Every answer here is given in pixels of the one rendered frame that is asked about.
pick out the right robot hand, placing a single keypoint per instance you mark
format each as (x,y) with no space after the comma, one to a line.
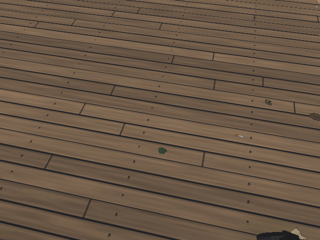
(284,235)

